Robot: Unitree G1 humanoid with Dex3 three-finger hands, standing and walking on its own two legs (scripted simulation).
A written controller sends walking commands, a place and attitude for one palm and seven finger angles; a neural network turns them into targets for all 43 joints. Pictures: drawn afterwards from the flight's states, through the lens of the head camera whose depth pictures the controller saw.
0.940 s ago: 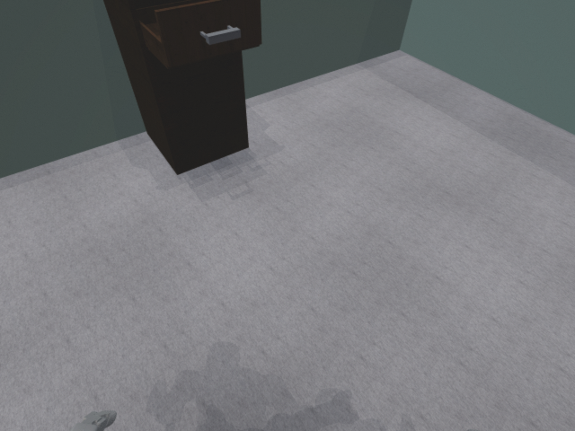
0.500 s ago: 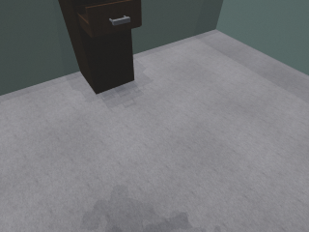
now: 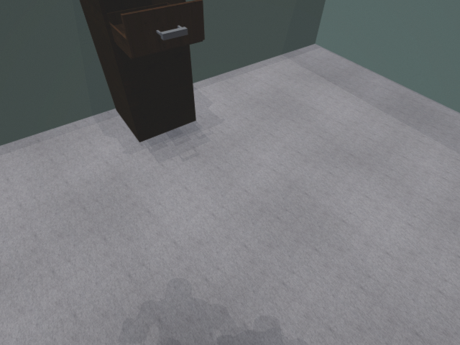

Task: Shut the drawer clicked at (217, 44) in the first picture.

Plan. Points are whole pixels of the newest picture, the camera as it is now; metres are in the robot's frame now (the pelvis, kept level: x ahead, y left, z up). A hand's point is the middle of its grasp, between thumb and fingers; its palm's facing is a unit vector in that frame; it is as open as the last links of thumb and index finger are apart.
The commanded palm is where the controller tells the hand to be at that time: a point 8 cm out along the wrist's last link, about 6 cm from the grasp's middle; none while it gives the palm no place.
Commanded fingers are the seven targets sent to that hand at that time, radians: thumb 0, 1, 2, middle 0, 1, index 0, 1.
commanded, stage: look at it before walking up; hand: left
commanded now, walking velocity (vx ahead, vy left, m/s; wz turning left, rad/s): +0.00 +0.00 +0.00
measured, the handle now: (171, 31) +1.37 +0.34 -0.02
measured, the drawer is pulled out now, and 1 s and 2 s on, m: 0.22 0.22 0.22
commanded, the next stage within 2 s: walk to a spot facing it in 0.60 s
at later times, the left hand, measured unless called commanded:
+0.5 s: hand out of the picture +0.07 +0.25 -0.16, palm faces -0.03 -0.94 -0.33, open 7.4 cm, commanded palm none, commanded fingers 0.00 0.90 0.90 -0.20 -0.30 -0.20 -0.30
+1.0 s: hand out of the picture +0.04 +0.20 -0.18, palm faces -0.06 -0.97 -0.22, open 7.4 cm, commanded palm none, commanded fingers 0.00 0.90 0.90 -0.20 -0.30 -0.20 -0.30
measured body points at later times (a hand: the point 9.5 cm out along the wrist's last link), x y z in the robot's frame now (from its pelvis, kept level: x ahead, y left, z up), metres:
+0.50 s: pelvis +0.00 +0.00 +0.00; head +0.00 +0.00 +0.45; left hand +0.07 +0.29 -0.13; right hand +0.08 -0.29 -0.13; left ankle +0.00 +0.12 -0.74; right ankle +0.00 -0.12 -0.74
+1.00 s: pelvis +0.04 -0.01 -0.01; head +0.04 -0.01 +0.44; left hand +0.04 +0.25 -0.17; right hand +0.04 -0.26 -0.17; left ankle +0.00 +0.12 -0.74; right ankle +0.00 -0.12 -0.74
